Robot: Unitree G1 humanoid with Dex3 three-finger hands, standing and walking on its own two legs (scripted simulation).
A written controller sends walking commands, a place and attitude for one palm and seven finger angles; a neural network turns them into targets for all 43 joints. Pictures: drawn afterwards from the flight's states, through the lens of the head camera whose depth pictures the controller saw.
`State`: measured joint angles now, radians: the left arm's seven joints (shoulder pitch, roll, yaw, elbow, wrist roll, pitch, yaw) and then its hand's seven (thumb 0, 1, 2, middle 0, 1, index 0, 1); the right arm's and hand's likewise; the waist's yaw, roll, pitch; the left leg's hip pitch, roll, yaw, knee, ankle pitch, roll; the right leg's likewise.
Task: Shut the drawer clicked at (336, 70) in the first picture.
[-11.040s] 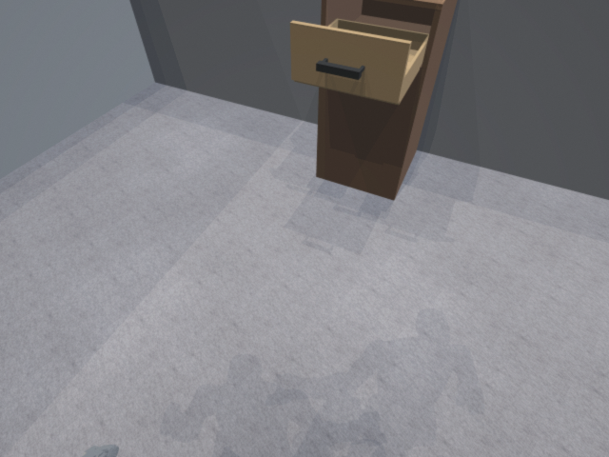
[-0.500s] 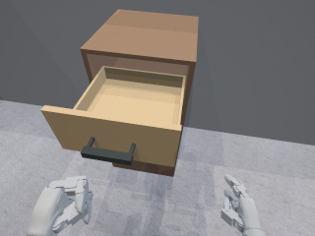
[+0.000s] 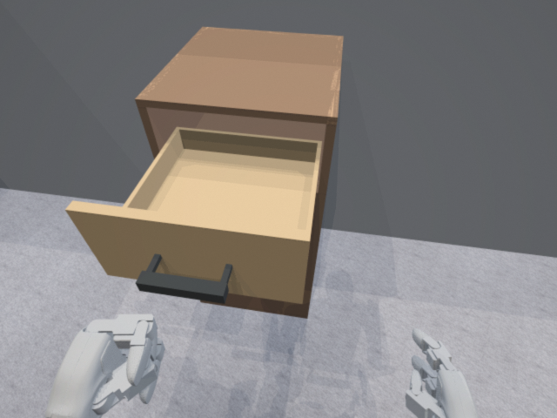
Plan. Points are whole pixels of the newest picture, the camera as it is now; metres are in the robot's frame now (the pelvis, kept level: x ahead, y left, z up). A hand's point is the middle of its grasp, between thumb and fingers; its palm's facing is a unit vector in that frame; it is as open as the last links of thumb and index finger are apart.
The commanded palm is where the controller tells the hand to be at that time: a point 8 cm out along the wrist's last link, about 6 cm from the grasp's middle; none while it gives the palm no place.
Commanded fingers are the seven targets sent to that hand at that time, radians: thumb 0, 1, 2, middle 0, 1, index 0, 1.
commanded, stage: raise the hand and make a fist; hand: left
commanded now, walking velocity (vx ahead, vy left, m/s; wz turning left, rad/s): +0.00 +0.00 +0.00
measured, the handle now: (187, 275) +0.33 +0.17 +0.02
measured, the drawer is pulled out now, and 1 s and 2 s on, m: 0.30 0.30 0.30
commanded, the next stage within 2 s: bring the fist close to the handle in 0.10 s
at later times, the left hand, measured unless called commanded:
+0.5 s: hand (169, 367) +0.17 +0.14 +0.08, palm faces -0.06 -1.00 -0.08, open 3.2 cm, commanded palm +0.14 +0.20 +0.08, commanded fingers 0.00 0.90 0.90 -1.40 -1.60 -1.40 -1.60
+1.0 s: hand (190, 352) +0.20 +0.13 +0.04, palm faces -0.10 -0.99 -0.04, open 3.2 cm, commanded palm +0.19 +0.19 +0.03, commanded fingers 0.00 0.90 0.90 -1.40 -1.60 -1.40 -1.60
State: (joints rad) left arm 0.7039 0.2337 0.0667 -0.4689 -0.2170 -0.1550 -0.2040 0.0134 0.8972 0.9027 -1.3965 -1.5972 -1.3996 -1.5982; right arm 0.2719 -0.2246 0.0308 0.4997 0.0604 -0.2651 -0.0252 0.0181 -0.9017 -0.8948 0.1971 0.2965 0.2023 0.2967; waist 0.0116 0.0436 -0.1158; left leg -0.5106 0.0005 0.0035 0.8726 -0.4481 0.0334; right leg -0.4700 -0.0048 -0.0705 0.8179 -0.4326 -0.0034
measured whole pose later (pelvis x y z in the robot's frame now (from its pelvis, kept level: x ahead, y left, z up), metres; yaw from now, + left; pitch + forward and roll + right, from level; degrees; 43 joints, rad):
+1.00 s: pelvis -0.01 -0.01 -0.02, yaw +0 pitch +12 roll -1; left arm 0.45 0.20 0.06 -0.10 -0.21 -0.36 -0.23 0.01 0.90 0.90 -1.40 -1.60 -1.40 -1.60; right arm 0.24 -0.23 0.01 0.53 0.03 -0.22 -0.03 0.02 -0.90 -0.89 0.20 0.30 0.20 0.30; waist -0.02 0.03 -0.12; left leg -0.73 0.01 0.00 1.00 -0.48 0.01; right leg -0.70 0.00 -0.08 0.98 -0.48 -0.02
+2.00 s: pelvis -0.01 -0.02 -0.04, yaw +0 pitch +15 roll -1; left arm 0.24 0.23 0.04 0.03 -0.19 -0.35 -0.18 0.00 0.88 0.92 -1.40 -1.60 -1.40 -1.60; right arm 0.23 -0.25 0.03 0.50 0.03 -0.12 -0.03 0.02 -0.90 -0.89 0.20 0.30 0.20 0.30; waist -0.03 0.04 -0.14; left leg -0.86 0.01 -0.02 1.11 -0.51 0.01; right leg -0.83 0.00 -0.09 1.08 -0.52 -0.03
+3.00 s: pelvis -0.03 -0.01 -0.04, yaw -1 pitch +16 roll -1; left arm -0.42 0.25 0.12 0.67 -0.14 -0.40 -0.14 -0.04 0.76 0.93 -1.40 -1.60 -1.40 -1.60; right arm 0.28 -0.26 0.03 0.62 0.03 -0.04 -0.02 0.01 -0.90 -0.89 0.20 0.30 0.20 0.30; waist -0.08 0.02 -0.11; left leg -0.90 0.00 0.01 1.07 -0.45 0.03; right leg -0.87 -0.01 -0.06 1.04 -0.45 -0.02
